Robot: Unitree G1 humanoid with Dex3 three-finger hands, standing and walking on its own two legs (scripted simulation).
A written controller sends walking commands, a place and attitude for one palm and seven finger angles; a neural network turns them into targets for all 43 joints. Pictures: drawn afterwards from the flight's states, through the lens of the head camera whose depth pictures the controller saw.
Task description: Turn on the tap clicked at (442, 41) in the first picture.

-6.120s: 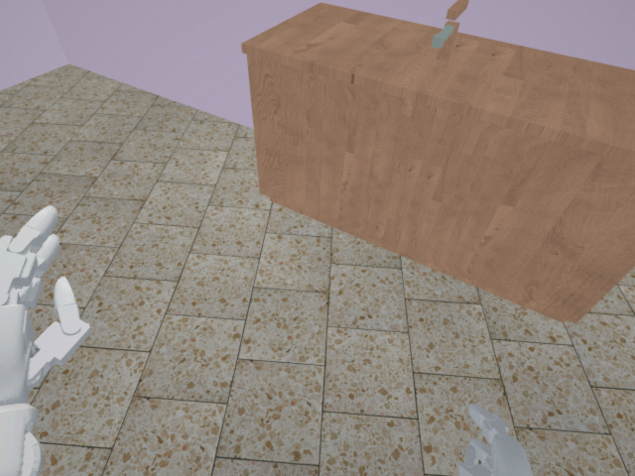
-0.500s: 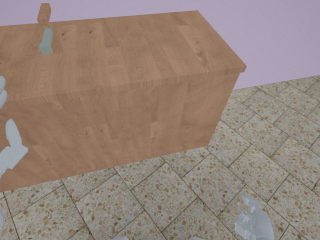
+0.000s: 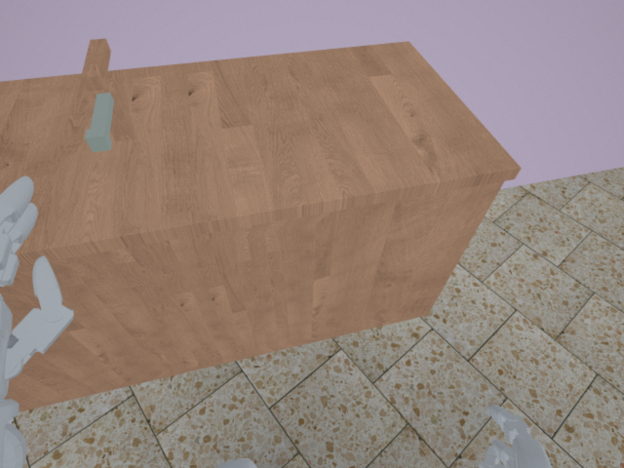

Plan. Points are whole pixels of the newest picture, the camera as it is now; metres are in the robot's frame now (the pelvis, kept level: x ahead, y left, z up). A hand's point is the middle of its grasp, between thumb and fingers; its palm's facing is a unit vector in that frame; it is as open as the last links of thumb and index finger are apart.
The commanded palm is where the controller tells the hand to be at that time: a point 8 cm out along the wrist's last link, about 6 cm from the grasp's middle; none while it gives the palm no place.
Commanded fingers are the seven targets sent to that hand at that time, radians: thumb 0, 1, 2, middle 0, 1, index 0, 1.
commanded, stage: take the last steps up to it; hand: left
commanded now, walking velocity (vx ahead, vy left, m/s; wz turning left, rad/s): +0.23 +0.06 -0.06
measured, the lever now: (98, 139) +0.56 +0.38 +0.08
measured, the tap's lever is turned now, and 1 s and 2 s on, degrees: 0 0 0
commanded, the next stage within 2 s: come to a stop and stand still in 0.46 s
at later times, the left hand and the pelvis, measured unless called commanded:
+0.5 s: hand (89, 231) +0.31 +0.26 +0.16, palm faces +0.40 -0.83 -0.40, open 7.4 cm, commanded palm +0.25 +0.30 +0.18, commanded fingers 0.00 0.90 0.90 -0.20 -0.30 -0.20 -0.30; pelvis +0.08 +0.02 +0.00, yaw -1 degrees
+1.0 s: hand (94, 216) +0.32 +0.25 +0.17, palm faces +0.31 -0.84 -0.45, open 7.4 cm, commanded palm +0.27 +0.30 +0.18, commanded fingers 0.00 0.90 0.90 -0.20 -0.30 -0.20 -0.30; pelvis +0.10 +0.03 +0.00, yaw -3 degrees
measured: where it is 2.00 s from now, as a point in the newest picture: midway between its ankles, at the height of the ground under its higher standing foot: outside the picture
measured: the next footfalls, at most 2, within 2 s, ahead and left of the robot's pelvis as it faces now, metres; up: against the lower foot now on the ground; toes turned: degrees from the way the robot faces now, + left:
left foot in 0.02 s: +0.11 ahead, +0.14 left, +0.00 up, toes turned +9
right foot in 0.32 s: +0.13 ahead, -0.09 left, +0.00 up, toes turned -10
